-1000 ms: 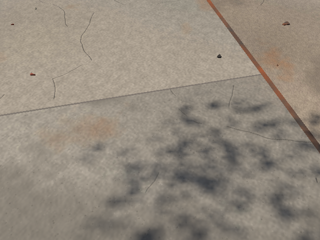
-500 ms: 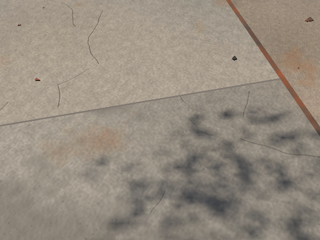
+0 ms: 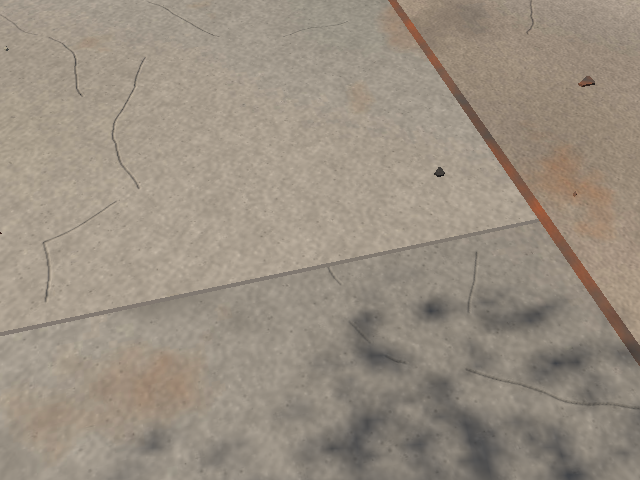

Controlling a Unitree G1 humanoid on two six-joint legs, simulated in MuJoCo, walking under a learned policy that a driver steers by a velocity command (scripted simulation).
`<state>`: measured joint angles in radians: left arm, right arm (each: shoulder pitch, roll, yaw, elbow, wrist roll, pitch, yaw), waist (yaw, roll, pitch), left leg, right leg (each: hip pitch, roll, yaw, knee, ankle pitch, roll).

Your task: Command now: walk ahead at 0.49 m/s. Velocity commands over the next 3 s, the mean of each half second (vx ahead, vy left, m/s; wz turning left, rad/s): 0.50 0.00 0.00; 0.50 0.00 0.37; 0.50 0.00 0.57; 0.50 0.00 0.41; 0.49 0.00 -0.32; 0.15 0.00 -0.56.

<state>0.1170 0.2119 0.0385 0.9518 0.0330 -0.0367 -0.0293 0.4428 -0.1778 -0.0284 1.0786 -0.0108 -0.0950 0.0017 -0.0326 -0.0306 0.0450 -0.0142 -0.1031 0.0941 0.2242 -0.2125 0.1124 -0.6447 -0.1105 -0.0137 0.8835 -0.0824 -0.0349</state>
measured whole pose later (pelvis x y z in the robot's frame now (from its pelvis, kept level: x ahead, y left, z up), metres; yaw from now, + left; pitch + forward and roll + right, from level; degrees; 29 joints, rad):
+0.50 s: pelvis +0.29 -0.04 +0.00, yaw +1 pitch -1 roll -1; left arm 0.40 0.19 0.05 1.07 0.01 -0.10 0.00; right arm 0.18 -0.22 -0.05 0.94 -0.04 -0.04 0.02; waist 0.01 0.03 0.04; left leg -0.61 0.11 -0.01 0.98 -0.16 0.04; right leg -0.07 0.09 -0.10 0.26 -0.19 -0.10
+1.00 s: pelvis +0.56 +0.03 +0.00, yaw +15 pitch +0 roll +0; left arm 0.14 0.23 0.05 0.86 0.04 -0.06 -0.01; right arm 0.33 -0.24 -0.07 0.97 0.00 -0.06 0.00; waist -0.02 -0.03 0.05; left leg -0.17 -0.14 -0.01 0.34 -0.17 0.14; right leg -0.58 -0.10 0.03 1.06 -0.27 0.01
